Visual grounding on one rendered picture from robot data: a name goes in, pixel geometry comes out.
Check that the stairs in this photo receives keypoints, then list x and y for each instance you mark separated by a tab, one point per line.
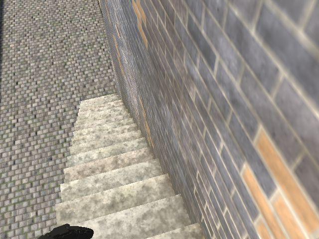
114	185

